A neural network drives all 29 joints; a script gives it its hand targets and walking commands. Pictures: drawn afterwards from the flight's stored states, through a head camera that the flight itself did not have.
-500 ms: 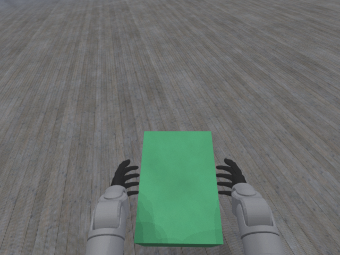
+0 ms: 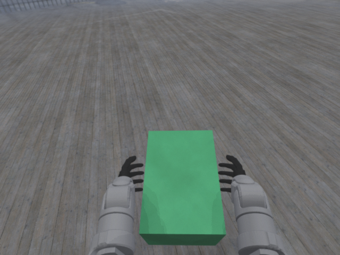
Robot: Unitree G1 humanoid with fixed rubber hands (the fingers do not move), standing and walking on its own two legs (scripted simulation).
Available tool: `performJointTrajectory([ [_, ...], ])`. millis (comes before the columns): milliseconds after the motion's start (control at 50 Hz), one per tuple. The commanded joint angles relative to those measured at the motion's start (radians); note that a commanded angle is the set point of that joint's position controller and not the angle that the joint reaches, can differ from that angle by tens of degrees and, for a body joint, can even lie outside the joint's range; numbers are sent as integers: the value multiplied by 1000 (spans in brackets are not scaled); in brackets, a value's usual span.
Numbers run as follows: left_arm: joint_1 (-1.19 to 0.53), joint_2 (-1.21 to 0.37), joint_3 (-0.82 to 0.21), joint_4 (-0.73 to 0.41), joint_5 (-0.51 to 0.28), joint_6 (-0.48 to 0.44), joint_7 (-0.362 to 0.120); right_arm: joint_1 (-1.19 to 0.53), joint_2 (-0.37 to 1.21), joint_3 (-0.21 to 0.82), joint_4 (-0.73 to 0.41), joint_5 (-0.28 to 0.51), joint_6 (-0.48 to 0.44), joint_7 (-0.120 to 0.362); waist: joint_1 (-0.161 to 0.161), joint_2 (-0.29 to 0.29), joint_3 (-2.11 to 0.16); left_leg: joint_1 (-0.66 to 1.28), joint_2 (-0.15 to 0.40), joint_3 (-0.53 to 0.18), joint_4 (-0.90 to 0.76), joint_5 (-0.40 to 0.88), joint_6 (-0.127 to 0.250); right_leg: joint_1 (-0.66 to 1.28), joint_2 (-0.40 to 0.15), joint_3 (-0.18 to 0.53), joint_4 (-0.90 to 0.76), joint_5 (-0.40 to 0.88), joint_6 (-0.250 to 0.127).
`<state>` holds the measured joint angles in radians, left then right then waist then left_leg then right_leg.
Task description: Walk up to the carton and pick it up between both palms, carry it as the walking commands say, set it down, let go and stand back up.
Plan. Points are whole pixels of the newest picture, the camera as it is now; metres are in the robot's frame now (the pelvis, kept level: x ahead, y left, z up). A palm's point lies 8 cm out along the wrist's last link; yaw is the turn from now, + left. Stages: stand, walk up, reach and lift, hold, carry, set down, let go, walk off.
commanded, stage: set down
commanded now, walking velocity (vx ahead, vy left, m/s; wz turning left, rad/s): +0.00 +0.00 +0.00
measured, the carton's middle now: (181, 186) +0.36 -0.02 -0.04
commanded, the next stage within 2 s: none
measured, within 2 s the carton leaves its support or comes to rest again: neither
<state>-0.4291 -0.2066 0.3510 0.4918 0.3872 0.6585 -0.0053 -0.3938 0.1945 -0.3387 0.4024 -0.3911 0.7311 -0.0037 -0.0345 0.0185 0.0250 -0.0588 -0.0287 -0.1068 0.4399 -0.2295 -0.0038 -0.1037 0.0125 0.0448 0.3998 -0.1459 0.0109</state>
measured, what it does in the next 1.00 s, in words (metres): lowers itself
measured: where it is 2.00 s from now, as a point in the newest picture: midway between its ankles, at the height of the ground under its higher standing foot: outside the picture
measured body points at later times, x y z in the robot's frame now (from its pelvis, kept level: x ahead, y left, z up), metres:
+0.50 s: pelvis +0.02 +0.00 -0.01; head +0.04 -0.01 +0.44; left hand +0.34 +0.13 -0.03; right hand +0.33 -0.16 -0.03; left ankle +0.02 +0.13 -0.74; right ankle +0.06 -0.13 -0.74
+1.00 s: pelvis -0.02 +0.00 -0.07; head +0.13 -0.02 +0.36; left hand +0.35 +0.12 -0.13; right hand +0.35 -0.17 -0.13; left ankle +0.02 +0.13 -0.74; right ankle +0.06 -0.13 -0.74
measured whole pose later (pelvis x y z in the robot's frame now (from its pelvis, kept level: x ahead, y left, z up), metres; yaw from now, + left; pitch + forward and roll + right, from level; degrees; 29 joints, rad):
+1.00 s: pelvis -0.02 +0.00 -0.07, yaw -1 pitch +25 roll +1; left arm -0.53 -0.24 0.43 0.53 0.30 0.27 0.05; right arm -0.54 0.16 -0.43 0.53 -0.33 0.30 -0.02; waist -0.01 0.02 -0.11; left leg -1.01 -0.07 -0.09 0.92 -0.34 -0.02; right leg -1.07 0.04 0.10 0.88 -0.25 0.03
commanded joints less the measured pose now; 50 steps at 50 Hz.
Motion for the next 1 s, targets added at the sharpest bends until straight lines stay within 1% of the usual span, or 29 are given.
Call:
performJointTrajectory([
  [0, -530, -942, -440, 43, -248, -57, -279, -571, 938, 482, -3, 270, -85, 271, 20, -17, -232, -195, -45, 23, -124, -34, 42, 164, 60, 9, -31, -41, -8],
  [80, -471, -947, -472, 8, -267, -87, -278, -510, 946, 506, -38, 270, -120, 258, 14, -37, -305, -161, -53, 21, -97, 87, 39, 156, 63, 8, -9, 89, 3],
  [140, -422, -937, -483, -12, -267, -114, -272, -462, 946, 524, -50, 274, -146, 252, 22, -34, -337, -164, -58, 19, -83, 141, 37, 152, 64, 15, 5, 147, 7],
  [220, -375, -923, -488, -28, -262, -152, -265, -414, 942, 533, -53, 271, -186, 245, 27, -29, -376, -183, -66, 17, -62, 185, 34, 135, 65, 26, 21, 194, 9],
  [360, -349, -908, -476, -3, -244, -226, -254, -378, 921, 508, -14, 244, -266, 231, 12, -26, -427, -248, -77, 9, -8, 213, 28, 68, 68, 32, 66, 234, 9],
  [480, -366, -911, -448, 55, -225, -289, -232, -401, 883, 471, 46, 215, -333, 224, 0, -16, -467, -322, -82, 0, 51, 222, 18, -34, 79, 23, 124, 228, 2],
  [600, -402, -901, -418, 114, -200, -353, -209, -448, 829, 426, 109, 185, -403, 223, 1, -2, -513, -419, -88, -3, 108, 216, 5, -172, 89, 10, 195, 198, -10],
  [700, -451, -902, -415, 140, -183, -400, -198, -503, 786, 407, 149, 166, -453, 231, -1, 6, -586, -523, -91, 5, 177, 190, -7, -287, 98, 1, 268, 166, -21],
  [840, -573, -922, -452, 119, -194, -431, -204, -611, 816, 443, 173, 178, -483, 250, 9, -7, -722, -674, -100, 33, 284, 82, -17, -406, 105, -4, 374, 82, -21],
  [980, -683, -928, -491, 85, -215, -419, -226, -697, 883, 489, 185, 203, -468, 258, 22, -31, -862, -807, -111, 58, 398, 3, -15, -491, 108, -3, 472, 28, -8],
])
